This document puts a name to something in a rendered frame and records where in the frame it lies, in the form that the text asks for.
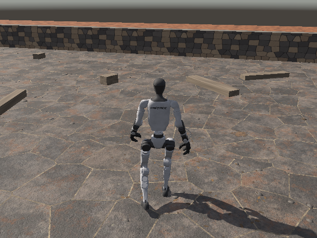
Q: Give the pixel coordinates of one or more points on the robot left upper arm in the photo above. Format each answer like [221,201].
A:
[143,104]

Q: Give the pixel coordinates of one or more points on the robot right upper arm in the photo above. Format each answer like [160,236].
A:
[177,113]

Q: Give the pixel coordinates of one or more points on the right robot forearm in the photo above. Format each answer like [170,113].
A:
[183,133]

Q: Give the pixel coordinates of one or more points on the robot left hand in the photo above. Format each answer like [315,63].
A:
[132,137]

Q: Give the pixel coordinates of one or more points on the robot right hand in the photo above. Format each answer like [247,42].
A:
[187,148]

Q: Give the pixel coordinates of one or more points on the right robot thigh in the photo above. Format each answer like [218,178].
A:
[169,148]

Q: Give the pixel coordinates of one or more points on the left robot forearm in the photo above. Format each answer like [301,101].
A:
[134,128]

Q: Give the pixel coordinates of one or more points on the robot left foot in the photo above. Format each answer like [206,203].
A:
[145,205]

